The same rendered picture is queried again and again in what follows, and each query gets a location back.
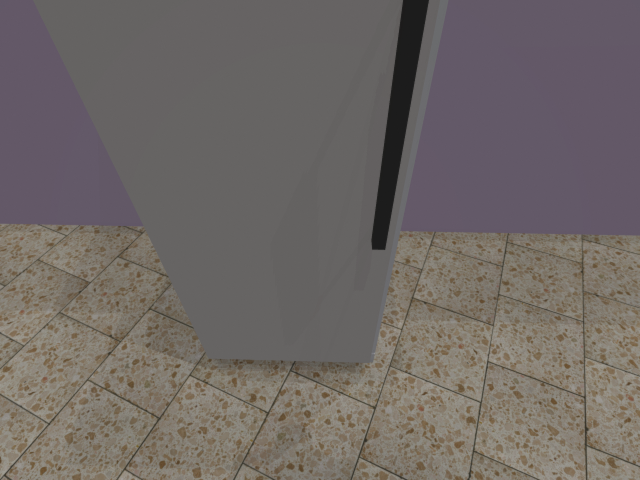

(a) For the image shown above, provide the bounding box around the handle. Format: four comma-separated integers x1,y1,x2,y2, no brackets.
371,0,429,250

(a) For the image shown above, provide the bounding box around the fridge door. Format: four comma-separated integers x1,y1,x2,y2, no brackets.
33,0,440,363

